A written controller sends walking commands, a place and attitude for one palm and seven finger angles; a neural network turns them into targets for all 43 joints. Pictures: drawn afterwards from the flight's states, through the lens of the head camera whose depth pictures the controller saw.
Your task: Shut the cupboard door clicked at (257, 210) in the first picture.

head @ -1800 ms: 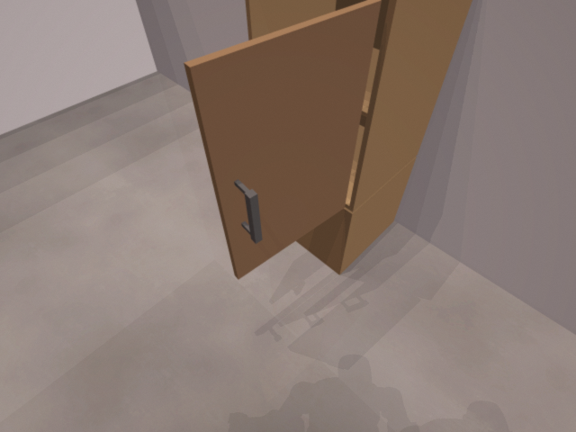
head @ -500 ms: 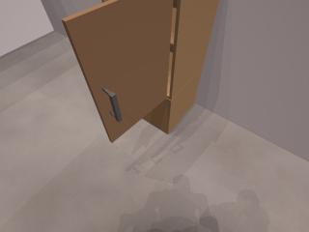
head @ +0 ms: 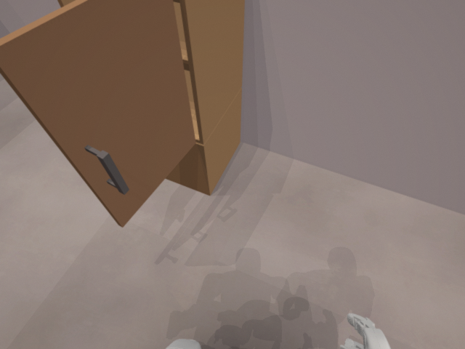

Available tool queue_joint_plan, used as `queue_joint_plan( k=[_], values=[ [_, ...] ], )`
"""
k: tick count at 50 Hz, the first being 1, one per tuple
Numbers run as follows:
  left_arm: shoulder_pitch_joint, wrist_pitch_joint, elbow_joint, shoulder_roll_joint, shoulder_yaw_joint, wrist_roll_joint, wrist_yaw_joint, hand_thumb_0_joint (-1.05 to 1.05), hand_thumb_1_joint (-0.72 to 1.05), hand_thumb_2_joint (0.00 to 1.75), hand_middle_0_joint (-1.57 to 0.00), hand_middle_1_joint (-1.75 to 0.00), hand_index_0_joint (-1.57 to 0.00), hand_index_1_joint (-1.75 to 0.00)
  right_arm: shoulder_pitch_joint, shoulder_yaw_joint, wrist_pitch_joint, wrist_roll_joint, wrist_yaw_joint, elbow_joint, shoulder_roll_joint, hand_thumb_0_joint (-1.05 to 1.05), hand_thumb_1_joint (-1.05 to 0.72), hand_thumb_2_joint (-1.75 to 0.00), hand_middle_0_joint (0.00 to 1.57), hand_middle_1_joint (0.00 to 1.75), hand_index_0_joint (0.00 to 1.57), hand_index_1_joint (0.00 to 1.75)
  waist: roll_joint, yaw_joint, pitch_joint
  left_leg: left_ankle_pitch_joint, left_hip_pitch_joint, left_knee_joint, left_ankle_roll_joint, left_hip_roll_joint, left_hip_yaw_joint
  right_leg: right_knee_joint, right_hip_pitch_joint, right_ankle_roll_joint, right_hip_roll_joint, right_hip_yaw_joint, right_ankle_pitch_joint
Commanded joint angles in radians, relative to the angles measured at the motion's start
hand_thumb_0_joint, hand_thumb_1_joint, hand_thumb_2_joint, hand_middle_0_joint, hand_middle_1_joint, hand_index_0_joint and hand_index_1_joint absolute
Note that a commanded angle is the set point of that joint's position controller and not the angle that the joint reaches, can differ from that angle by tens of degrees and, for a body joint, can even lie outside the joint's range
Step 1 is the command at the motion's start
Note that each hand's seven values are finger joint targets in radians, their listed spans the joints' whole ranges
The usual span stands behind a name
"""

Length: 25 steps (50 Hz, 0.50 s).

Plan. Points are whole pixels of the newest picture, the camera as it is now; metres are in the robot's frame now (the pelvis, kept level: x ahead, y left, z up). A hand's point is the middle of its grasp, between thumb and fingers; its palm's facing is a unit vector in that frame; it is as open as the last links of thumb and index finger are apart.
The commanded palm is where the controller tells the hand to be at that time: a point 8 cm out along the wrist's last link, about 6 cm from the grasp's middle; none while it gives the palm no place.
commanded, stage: walk to a spot facing it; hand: left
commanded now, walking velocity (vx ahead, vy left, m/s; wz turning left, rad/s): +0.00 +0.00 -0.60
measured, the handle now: (108, 170) +0.46 +0.36 -0.08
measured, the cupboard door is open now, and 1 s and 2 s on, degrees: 84 84 84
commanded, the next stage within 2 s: turn to face it in 1.92 s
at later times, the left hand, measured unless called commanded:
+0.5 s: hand (156, 339) +0.14 +0.17 -0.18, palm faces -0.27 -0.93 -0.26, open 7.4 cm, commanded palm none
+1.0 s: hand (214, 304) +0.21 +0.07 -0.17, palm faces -0.54 -0.80 -0.24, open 7.4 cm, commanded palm none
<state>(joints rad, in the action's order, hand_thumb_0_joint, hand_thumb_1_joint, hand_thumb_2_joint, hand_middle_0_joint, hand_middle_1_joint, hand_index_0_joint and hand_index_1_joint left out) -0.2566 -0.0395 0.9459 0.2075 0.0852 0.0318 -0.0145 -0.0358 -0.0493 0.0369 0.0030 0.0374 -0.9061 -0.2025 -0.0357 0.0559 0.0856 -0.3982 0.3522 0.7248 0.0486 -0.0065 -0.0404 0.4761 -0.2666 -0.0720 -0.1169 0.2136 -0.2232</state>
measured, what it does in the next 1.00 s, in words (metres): steps on the spot, turning right: left foot, then right foot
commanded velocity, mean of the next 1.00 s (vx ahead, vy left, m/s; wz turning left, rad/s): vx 0.12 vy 0.00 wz -0.59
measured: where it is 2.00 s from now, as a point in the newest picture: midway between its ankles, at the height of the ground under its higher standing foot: (342, 321)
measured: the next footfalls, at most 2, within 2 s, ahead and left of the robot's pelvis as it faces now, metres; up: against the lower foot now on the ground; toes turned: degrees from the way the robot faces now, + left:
left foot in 0.06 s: +0.03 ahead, +0.17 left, +0.00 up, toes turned -5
right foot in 0.28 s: +0.03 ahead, -0.14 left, +0.00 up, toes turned -9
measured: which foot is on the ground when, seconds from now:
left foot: up 0.00-0.04, down 0.06-0.28, up 0.30-0.52, down 0.54-0.82, up 0.84-1.00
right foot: down 0.00-0.04, up 0.06-0.26, down 0.28-0.54, up 0.56-0.82, down 0.84-1.00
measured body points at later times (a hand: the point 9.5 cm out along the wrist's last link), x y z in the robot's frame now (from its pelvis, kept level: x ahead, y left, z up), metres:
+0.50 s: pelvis +0.00 -0.01 -0.01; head +0.06 -0.02 +0.43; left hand +0.15 +0.22 -0.16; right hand +0.00 -0.30 -0.15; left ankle +0.03 +0.11 -0.72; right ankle +0.00 -0.13 -0.74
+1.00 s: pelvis +0.04 -0.07 -0.01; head +0.08 -0.09 +0.44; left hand +0.24 +0.11 -0.15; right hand -0.06 -0.32 -0.15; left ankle +0.13 +0.05 -0.70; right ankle -0.06 -0.14 -0.74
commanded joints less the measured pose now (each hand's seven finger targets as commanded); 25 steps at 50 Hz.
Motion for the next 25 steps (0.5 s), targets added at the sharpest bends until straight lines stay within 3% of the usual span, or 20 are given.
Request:
queue_joint_plan(
  k=[1, 2, 3, 4, 5, 6, 7, 8, 9, 10, 12, 13, 14, 15, 16, 17, 20, 23, 24, 25],
  values=[
    [0.039, 0.009, -0.096, 0.150, 0.034, -0.019, -0.002, 0.00, 0.90, 0.90, -0.20, -0.30, -0.20, -0.30, -0.175, -0.036, -0.042, 0.002, 0.023, 0.030, -0.165, 0.00, -0.90, -0.90, 0.20, 0.30, 0.20, 0.30, 0.065, -0.091, -0.176, 0.175, -0.365, -0.403, -0.064, 0.165, -0.139, 0.083, -0.168, 0.016, 0.117, 0.155, 0.158],
    [0.036, 0.011, -0.125, 0.110, 0.021, -0.027, 0.015, 0.00, 0.90, 0.90, -0.20, -0.30, -0.20, -0.30, -0.180, -0.052, -0.046, 0.021, 0.024, 0.047, -0.258, 0.00, -0.90, -0.90, 0.20, 0.30, 0.20, 0.30, 0.348, -0.083, -0.157, 0.311, -0.417, -0.464, -0.190, 0.431, -0.392, 0.308, -0.332, 0.080, 0.010, -0.040, -0.302],
    [0.075, 0.016, -0.152, 0.148, 0.029, -0.011, 0.024, 0.00, 0.90, 0.90, -0.20, -0.30, -0.20, -0.30, -0.186, -0.051, -0.040, 0.028, 0.029, 0.063, -0.270, 0.00, -0.90, -0.90, 0.20, 0.30, 0.20, 0.30, 0.262, -0.088, -0.106, 0.381, -0.263, -0.457, -0.284, 0.537, -0.428, 0.528, -0.320, 0.111, 0.062, -0.135, -0.413],
    [0.083, 0.016, -0.163, 0.144, 0.035, 0.001, 0.037, 0.00, 0.90, 0.90, -0.20, -0.30, -0.20, -0.30, -0.156, -0.045, -0.045, 0.037, 0.027, 0.079, -0.270, 0.00, -0.90, -0.90, 0.20, 0.30, 0.20, 0.30, 0.153, -0.067, -0.092, 0.426, -0.168, -0.445, -0.298, 0.507, -0.386, 0.645, -0.308, 0.121, 0.095, -0.141, -0.374],
    [0.088, 0.009, -0.139, 0.142, 0.036, 0.003, 0.034, 0.00, 0.90, 0.90, -0.20, -0.30, -0.20, -0.30, -0.142, -0.033, -0.049, 0.039, 0.022, 0.073, -0.233, 0.00, -0.90, -0.90, 0.20, 0.30, 0.20, 0.30, 0.248, -0.049, -0.101, 0.569, -0.173, -0.398, -0.254, 0.422, -0.291, 0.680, -0.316, 0.128, 0.102, -0.142, -0.342],
    [0.094, 0.005, -0.136, 0.136, 0.033, -0.006, 0.039, 0.00, 0.90, 0.90, -0.20, -0.30, -0.20, -0.30, -0.129, -0.029, -0.046, 0.039, 0.021, 0.080, -0.214, 0.00, -0.90, -0.90, 0.20, 0.30, 0.20, 0.30, 0.284, -0.045, -0.091, 0.658, -0.183, -0.364, -0.224, 0.365, -0.182, 0.678, -0.311, 0.131, 0.115, -0.165, -0.319],
    [0.105, 0.004, -0.143, 0.122, 0.026, -0.012, 0.047, 0.00, 0.90, 0.90, -0.20, -0.30, -0.20, -0.30, -0.121, -0.030, -0.044, 0.041, 0.021, 0.085, -0.205, 0.00, -0.90, -0.90, 0.20, 0.30, 0.20, 0.30, 0.281, -0.042, -0.102, 0.721, -0.202, -0.325, -0.193, 0.323, -0.085, 0.598, -0.281, 0.126, 0.126, -0.192, -0.315],
    [0.109, 0.003, -0.146, 0.114, 0.019, -0.013, 0.053, 0.00, 0.90, 0.90, -0.20, -0.30, -0.20, -0.30, -0.125, -0.034, -0.044, 0.042, 0.021, 0.085, -0.216, 0.00, -0.90, -0.90, 0.20, 0.30, 0.20, 0.30, 0.301, -0.045, -0.125, 0.749, -0.219, -0.290, -0.167, 0.298, -0.027, 0.487, -0.221, 0.119, 0.126, -0.231, -0.309],
    [0.109, 0.003, -0.149, 0.110, 0.013, -0.013, 0.057, 0.00, 0.90, 0.90, -0.20, -0.30, -0.20, -0.30, -0.144, -0.038, -0.041, 0.042, 0.018, 0.082, -0.227, 0.00, -0.90, -0.90, 0.20, 0.30, 0.20, 0.30, 0.301, -0.057, -0.143, 0.742, -0.219, -0.260, -0.148, 0.286, 0.006, 0.388, -0.156, 0.112, 0.108, -0.267, -0.286],
    [0.105, 0.009, -0.147, 0.114, 0.012, -0.012, 0.059, 0.00, 0.90, 0.90, -0.20, -0.30, -0.20, -0.30, -0.155, -0.044, -0.036, 0.042, 0.016, 0.082, -0.242, 0.00, -0.90, -0.90, 0.20, 0.30, 0.20, 0.30, 0.249, -0.061, -0.139, 0.722, -0.211, -0.219, -0.130, 0.283, 0.015, 0.303, -0.107, 0.107, 0.086, -0.302, -0.253],
    [0.013, 0.015, -0.119, 0.138, 0.023, -0.015, 0.060, 0.00, 0.90, 0.90, -0.20, -0.30, -0.20, -0.30, -0.133, -0.052, -0.028, 0.028, 0.008, 0.091, -0.254, 0.00, -0.90, -0.90, 0.20, 0.30, 0.20, 0.30, 0.176, -0.011, -0.145, 0.535, -0.094, -0.092, -0.073, 0.242, 0.067, 0.067, 0.099, 0.088, 0.072, -0.318, -0.002],
    [-0.042, 0.022, -0.101, 0.224, 0.039, -0.008, 0.050, 0.00, 0.90, 0.90, -0.20, -0.30, -0.20, -0.30, -0.129, -0.048, -0.024, 0.015, 0.001, 0.107, -0.213, 0.00, -0.90, -0.90, 0.20, 0.30, 0.20, 0.30, -0.022, 0.010, -0.147, 0.254, 0.077, 0.082, -0.013, 0.160, 0.135, -0.048, 0.242, 0.033, 0.213, -0.113, 0.226],
    [-0.080, 0.022, -0.098, 0.335, 0.059, -0.004, 0.032, 0.00, 0.90, 0.90, -0.20, -0.30, -0.20, -0.30, -0.090, -0.028, -0.023, 0.004, -0.004, 0.156, -0.135, 0.00, -0.90, -0.90, 0.20, 0.30, 0.20, 0.30, -0.334, 0.040, -0.149, -0.270, 0.241, 0.320, 0.025, 0.042, 0.154, -0.144, 0.249, -0.100, 0.491, 0.287, 0.458],
    [-0.088, 0.017, -0.103, 0.351, 0.056, -0.010, 0.023, 0.00, 0.90, 0.90, -0.20, -0.30, -0.20, -0.30, -0.100, -0.023, -0.015, 0.005, -0.002, 0.157, -0.171, 0.00, -0.90, -0.90, 0.20, 0.30, 0.20, 0.30, -0.210, 0.052, -0.159, -0.268, 0.212, 0.408, 0.005, 0.080, 0.037, -0.130, 0.190, -0.182, 0.523, 0.285, 0.372],
    [-0.015, 0.010, -0.115, 0.315, 0.060, -0.003, 0.013, 0.00, 0.90, 0.90, -0.20, -0.30, -0.20, -0.30, -0.078, -0.026, -0.019, 0.003, 0.002, 0.139, -0.152, 0.00, -0.90, -0.90, 0.20, 0.30, 0.20, 0.30, -0.220, 0.016, -0.140, -0.221, 0.240, 0.436, 0.004, 0.090, 0.021, -0.096, 0.154, -0.187, 0.431, 0.274, 0.315],
    [0.034, 0.008, -0.126, 0.279, 0.049, -0.002, 0.007, 0.00, 0.90, 0.90, -0.20, -0.30, -0.20, -0.30, -0.083, -0.025, -0.019, 0.006, 0.003, 0.124, -0.161, 0.00, -0.90, -0.90, 0.20, 0.30, 0.20, 0.30, -0.248, -0.001, -0.133, -0.173, 0.231, 0.429, 0.008, 0.094, 0.022, -0.075, 0.133, -0.163, 0.387, 0.204, 0.337],
    [0.079, 0.010, -0.133, 0.250, 0.037, 0.000, -0.001, 0.00, 0.90, 0.90, -0.20, -0.30, -0.20, -0.30, -0.120, -0.014, -0.019, 0.003, -0.006, 0.093, -0.118, 0.00, -0.90, -0.90, 0.20, 0.30, 0.20, 0.30, -0.127, -0.038, -0.157, -0.107, 0.087, 0.217, 0.013, 0.070, 0.052, -0.048, 0.067, -0.137, 0.337, 0.144, 0.386],
    [0.116, 0.002, -0.139, 0.253, 0.034, -0.003, 0.005, 0.00, 0.90, 0.90, -0.20, -0.30, -0.20, -0.30, -0.195, -0.014, -0.018, 0.002, -0.006, 0.065, -0.110, 0.00, -0.90, -0.90, 0.20, 0.30, 0.20, 0.30, -0.111, -0.070, -0.134, 0.007, -0.052, -0.006, 0.005, 0.029, 0.083, -0.062, -0.035, -0.098, 0.294, 0.156, 0.210],
    [0.130, -0.001, -0.140, 0.242, 0.030, -0.008, 0.007, 0.00, 0.90, 0.90, -0.20, -0.30, -0.20, -0.30, -0.231, -0.014, -0.022, 0.003, -0.004, 0.053, -0.114, 0.00, -0.90, -0.90, 0.20, 0.30, 0.20, 0.30, -0.094, -0.087, -0.130, 0.073, -0.126, -0.112, 0.001, 0.019, 0.086, -0.047, -0.080, -0.070, 0.267, 0.154, 0.154],
    [0.148, -0.005, -0.143, 0.220, 0.023, -0.013, 0.009, 0.00, 0.90, 0.90, -0.20, -0.30, -0.20, -0.30, -0.279, -0.018, -0.029, 0.003, 0.000, 0.040, -0.136, 0.00, -0.90, -0.90, 0.20, 0.30, 0.20, 0.30, -0.039, -0.115, -0.139, 0.112, -0.248, -0.261, -0.011, 0.053, 0.054, 0.005, -0.175, -0.024, 0.225, 0.122, 0.044]
  ],
)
